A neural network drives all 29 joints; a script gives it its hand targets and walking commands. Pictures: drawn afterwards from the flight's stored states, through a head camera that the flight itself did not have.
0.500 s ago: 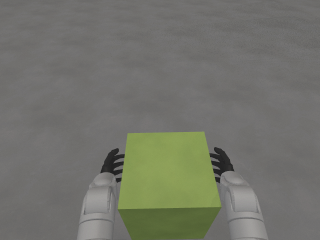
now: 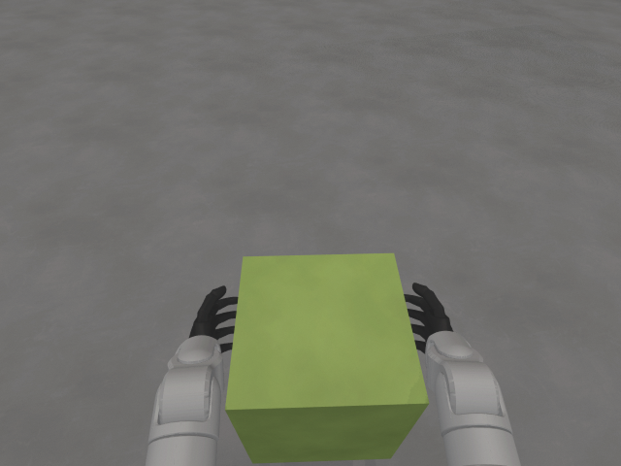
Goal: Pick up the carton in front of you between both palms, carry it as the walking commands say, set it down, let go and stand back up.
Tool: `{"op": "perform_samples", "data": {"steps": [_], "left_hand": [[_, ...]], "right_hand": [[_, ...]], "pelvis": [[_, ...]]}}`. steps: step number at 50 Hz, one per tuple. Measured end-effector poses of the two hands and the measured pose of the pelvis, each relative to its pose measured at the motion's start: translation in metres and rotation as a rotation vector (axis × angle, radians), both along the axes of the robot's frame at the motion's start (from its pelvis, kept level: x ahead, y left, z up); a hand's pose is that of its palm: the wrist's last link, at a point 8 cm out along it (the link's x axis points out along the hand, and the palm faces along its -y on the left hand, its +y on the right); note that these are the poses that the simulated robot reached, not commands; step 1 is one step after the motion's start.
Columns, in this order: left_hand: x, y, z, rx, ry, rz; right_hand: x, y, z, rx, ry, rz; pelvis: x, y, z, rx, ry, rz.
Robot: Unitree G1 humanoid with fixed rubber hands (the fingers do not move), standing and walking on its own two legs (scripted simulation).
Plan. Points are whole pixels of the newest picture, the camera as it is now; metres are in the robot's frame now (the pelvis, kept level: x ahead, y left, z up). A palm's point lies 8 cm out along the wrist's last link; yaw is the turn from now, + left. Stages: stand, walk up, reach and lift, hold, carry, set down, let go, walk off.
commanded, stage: hold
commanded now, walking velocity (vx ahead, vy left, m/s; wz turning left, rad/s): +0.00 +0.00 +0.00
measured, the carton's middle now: (320, 362) +0.29 +0.01 -0.04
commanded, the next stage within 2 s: set down in 0.02 s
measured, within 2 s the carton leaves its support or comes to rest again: neither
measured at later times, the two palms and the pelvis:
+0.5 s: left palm (233, 341) +0.33 +0.14 -0.06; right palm (429, 353) +0.31 -0.16 -0.05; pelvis -0.06 +0.03 -0.04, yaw -6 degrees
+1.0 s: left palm (247, 369) +0.37 +0.14 -0.24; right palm (398, 368) +0.37 -0.16 -0.24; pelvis -0.06 +0.01 -0.17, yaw -6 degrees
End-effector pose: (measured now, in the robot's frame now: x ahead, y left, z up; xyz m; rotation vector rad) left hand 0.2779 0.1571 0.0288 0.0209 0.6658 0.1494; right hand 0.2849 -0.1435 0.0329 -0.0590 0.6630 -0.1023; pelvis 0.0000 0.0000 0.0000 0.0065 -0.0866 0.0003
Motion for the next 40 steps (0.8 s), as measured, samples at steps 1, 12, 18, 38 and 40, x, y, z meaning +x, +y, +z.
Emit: {"op": "perform_samples", "data": {"steps": [1, 12, 18, 38, 40], "left_hand": [[0.0, -0.003, 0.001, 0.0, -0.002, -0.013], [0.013, -0.007, -0.006, -0.065, 0.004, -0.009], [0.036, -0.01, -0.025, -0.065, 0.015, -0.032], [0.072, -0.019, -0.225, -0.043, -0.022, -0.011], [0.077, -0.019, -0.233, -0.05, -0.033, -0.002]], "right_hand": [[-0.004, -0.003, 0.001, 0.001, -0.002, -0.013], [-0.004, -0.007, -0.007, 0.036, 0.005, -0.073], [0.013, -0.01, -0.023, 0.012, 0.014, -0.082], [0.059, -0.018, -0.222, 0.031, -0.02, -0.06], [0.065, -0.018, -0.23, 0.045, -0.03, -0.065]], "pelvis": [[-0.002, 0.0, 0.0, -0.001, -0.007, -0.006], [-0.034, 0.01, -0.008, -0.003, -0.053, -0.089], [-0.046, 0.018, -0.018, -0.008, -0.005, -0.097], [-0.061, 0.025, -0.109, 0.02, 0.617, -0.108], [-0.06, 0.023, -0.121, 0.024, 0.66, -0.108]]}}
